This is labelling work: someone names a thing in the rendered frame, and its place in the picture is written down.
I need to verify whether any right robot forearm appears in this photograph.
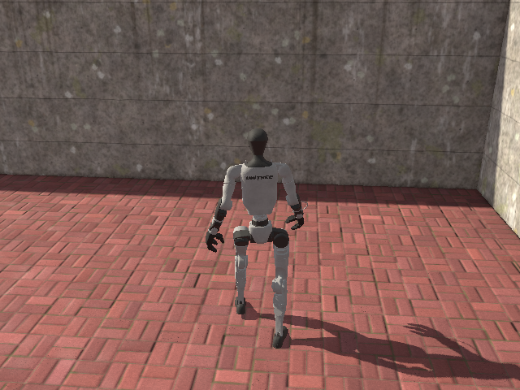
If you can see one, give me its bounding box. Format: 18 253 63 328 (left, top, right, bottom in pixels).
291 194 304 219

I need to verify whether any robot left hand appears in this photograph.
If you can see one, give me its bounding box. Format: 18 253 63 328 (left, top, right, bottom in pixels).
206 231 224 252

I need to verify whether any robot left upper arm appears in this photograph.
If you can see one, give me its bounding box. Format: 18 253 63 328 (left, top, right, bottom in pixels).
219 164 242 210

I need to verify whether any robot left foot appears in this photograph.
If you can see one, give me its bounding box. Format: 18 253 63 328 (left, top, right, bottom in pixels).
235 297 246 314

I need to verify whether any robot right upper arm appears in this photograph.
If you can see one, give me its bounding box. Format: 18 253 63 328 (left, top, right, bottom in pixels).
275 162 299 206

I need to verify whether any robot right hand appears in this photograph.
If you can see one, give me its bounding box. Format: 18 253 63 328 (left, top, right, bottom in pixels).
285 215 304 230

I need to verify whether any left robot shin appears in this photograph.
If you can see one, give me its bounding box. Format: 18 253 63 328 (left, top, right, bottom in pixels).
235 255 246 305

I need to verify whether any left robot forearm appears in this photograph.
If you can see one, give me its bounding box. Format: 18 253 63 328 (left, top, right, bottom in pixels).
208 198 227 235

